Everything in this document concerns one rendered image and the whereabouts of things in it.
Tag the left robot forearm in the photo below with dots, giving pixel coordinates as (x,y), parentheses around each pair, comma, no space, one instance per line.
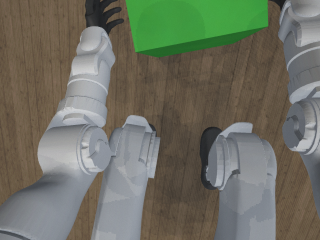
(88,84)

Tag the left robot hand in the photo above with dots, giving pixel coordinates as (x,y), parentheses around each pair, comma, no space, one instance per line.
(95,15)

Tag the right robot upper arm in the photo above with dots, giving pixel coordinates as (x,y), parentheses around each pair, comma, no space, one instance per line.
(301,133)

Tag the right robot hand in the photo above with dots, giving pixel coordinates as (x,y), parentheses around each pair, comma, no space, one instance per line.
(279,2)

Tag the right robot forearm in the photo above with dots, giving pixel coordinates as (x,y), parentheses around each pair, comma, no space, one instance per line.
(300,33)

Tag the carton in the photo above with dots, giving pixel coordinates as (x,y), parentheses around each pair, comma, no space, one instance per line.
(168,27)

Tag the robot left thigh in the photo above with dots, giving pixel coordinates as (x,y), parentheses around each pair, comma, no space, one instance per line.
(124,182)

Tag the right robot foot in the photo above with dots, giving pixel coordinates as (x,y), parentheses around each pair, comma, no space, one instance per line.
(207,139)

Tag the left robot upper arm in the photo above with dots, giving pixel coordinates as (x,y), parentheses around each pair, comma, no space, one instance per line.
(70,158)

